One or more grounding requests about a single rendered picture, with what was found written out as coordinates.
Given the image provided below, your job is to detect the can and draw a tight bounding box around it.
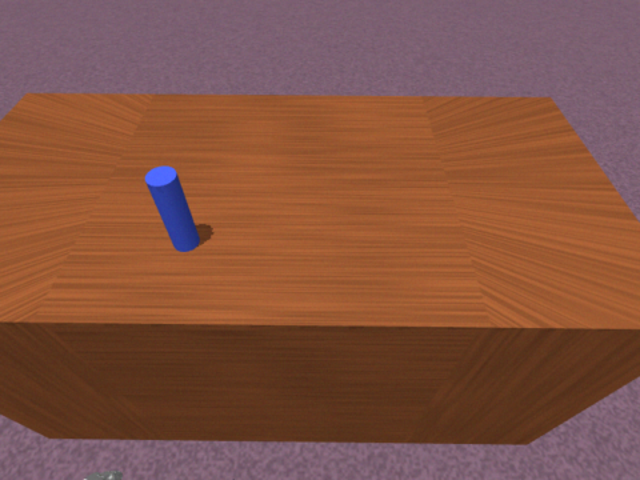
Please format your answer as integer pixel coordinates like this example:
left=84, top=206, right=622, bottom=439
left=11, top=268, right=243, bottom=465
left=145, top=166, right=200, bottom=252

